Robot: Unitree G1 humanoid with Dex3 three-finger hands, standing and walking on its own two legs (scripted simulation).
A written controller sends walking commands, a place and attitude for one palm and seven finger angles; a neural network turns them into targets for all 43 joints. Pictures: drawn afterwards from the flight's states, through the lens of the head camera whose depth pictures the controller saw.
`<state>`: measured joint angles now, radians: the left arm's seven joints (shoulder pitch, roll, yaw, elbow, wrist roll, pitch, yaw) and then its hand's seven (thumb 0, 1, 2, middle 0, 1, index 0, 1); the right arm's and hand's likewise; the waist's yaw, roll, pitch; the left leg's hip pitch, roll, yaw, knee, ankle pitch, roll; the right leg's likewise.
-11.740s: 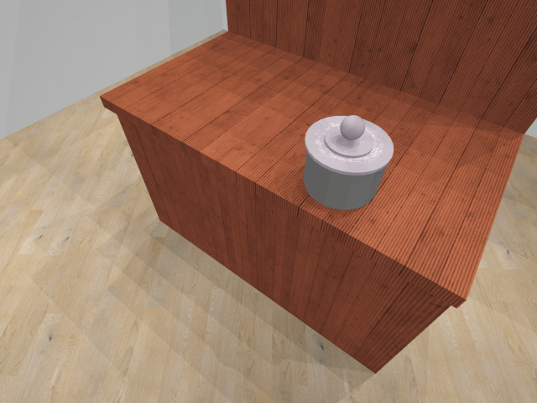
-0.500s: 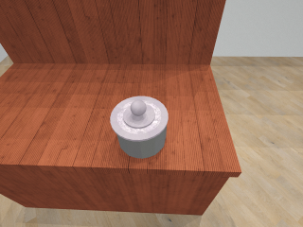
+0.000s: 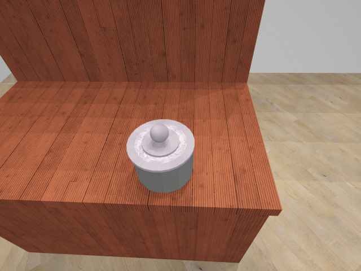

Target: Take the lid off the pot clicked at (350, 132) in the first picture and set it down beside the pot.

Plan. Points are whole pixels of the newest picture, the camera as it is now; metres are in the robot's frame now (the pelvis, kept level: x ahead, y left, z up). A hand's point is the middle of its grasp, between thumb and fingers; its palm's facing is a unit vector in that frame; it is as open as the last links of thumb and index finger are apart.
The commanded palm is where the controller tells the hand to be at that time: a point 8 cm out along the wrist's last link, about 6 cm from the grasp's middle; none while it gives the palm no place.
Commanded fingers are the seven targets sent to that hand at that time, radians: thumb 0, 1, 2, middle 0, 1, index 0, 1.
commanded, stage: look again from close up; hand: left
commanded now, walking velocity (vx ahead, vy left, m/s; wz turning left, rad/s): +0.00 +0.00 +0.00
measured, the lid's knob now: (159, 133) +0.43 +0.08 +0.07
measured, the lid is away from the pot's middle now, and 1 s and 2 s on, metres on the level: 0.00 0.00 0.00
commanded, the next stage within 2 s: lift the closed hand beside the body in 0.60 s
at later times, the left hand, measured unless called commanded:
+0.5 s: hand out of the picture -0.01 +0.16 -0.17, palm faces +0.00 -0.98 -0.21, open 7.3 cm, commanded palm none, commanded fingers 0.00 0.90 0.90 -0.20 -0.30 -0.20 -0.30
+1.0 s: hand out of the picture +0.14 +0.18 -0.07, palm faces +0.14 -0.96 -0.24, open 5.6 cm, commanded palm +0.09 +0.23 -0.05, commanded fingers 0.00 0.90 0.90 -0.90 -1.07 -0.90 -1.07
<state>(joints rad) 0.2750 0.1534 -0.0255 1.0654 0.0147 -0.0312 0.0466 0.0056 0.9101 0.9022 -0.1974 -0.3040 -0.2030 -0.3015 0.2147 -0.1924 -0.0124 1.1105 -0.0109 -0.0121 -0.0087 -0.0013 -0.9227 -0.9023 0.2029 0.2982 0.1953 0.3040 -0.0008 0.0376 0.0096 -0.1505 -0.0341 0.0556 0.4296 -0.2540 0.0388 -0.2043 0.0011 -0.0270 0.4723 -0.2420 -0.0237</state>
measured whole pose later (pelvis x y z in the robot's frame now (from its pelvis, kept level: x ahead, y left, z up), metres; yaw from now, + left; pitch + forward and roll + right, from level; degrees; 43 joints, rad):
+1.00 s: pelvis -0.01 +0.00 -0.01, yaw +1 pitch -2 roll +0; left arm 0.46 0.17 0.01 0.29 -0.01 -0.06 0.08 0.02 0.94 0.90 -0.50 -0.64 -0.51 -0.64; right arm 0.21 -0.27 -0.04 0.70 0.04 -0.19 -0.02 0.02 -0.92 -0.90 0.20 0.30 0.19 0.30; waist -0.01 0.01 -0.01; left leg -0.20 -0.03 0.04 0.52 -0.29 0.04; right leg -0.24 0.00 -0.04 0.54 -0.27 -0.03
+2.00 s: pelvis +0.01 +0.00 +0.00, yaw +1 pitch -3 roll -1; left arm 0.66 0.28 0.15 -0.27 -0.01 -0.09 0.09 0.02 0.90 0.90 -1.29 -1.50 -1.30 -1.50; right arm 0.22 -0.23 -0.06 0.55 0.04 -0.20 -0.09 0.01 -0.90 -0.90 0.21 0.30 0.10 0.28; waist 0.03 0.03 0.00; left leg -0.15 -0.02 0.03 0.51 -0.32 0.04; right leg -0.17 0.01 -0.05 0.49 -0.28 -0.02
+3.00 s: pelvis -0.02 +0.00 +0.00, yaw +2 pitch -2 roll +0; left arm 0.17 0.67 0.07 -0.23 0.75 -0.02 -0.24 0.00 0.08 1.26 -0.98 -0.56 -0.99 -0.56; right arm 0.09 -0.33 -0.05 0.53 0.06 0.07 -0.05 0.01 -0.91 -0.90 0.21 0.30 0.03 0.24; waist 0.05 0.11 0.02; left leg -0.18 -0.03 0.03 0.42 -0.21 0.04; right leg -0.20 0.00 -0.06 0.41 -0.19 -0.02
